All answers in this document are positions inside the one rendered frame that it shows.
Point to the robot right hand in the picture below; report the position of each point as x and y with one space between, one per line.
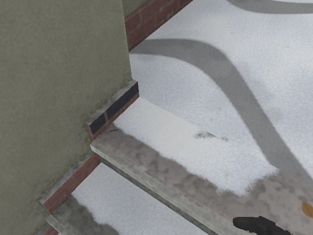
259 225

